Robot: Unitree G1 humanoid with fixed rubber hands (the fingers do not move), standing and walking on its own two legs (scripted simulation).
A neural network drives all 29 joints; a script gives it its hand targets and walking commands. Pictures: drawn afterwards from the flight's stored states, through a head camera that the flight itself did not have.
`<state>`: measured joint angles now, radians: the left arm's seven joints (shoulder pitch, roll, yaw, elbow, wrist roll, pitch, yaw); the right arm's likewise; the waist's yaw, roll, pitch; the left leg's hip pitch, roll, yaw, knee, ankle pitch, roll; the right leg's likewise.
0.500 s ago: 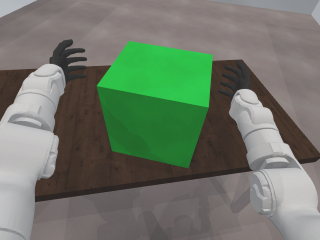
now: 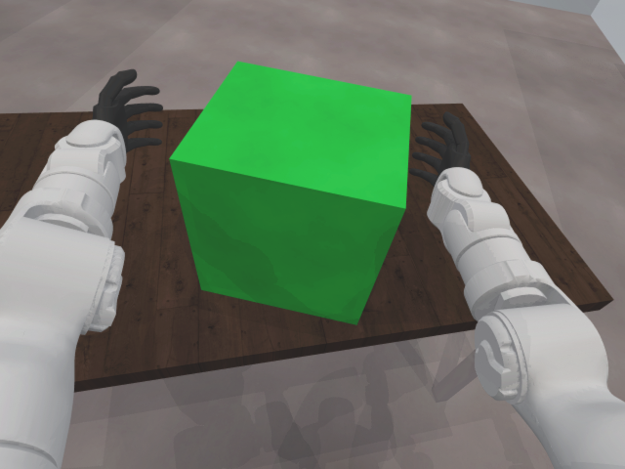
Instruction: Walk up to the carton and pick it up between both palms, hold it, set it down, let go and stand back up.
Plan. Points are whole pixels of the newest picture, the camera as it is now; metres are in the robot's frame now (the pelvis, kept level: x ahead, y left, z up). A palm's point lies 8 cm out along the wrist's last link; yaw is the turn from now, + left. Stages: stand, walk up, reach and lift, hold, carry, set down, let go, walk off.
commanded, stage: reach and lift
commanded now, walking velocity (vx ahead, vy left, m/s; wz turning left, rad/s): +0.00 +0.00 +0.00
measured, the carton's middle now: (299, 198) +0.48 -0.10 +0.06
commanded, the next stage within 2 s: none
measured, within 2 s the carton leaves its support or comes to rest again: neither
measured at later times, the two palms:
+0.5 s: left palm (158, 182) +0.51 +0.10 +0.10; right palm (439, 221) +0.37 -0.27 +0.09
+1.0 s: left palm (169, 193) +0.50 +0.08 +0.08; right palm (421, 225) +0.38 -0.25 +0.08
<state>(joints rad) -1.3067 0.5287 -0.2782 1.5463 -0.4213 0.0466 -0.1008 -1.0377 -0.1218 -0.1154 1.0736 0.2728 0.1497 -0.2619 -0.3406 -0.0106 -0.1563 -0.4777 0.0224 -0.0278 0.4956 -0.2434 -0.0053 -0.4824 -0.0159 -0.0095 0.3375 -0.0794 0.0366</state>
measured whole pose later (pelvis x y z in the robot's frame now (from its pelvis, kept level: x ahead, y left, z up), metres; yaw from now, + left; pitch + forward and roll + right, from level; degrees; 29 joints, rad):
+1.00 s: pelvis -0.01 +0.00 -0.02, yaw -1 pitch +22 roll -3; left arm -1.19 0.37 -0.23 1.52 -0.33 -0.09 -0.04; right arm -0.94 -0.03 -0.22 1.13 0.16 -0.06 -0.28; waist -0.30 0.03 -0.24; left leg -0.74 0.03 -0.04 0.66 -0.29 -0.01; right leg -0.75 -0.01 -0.02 0.48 -0.11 0.03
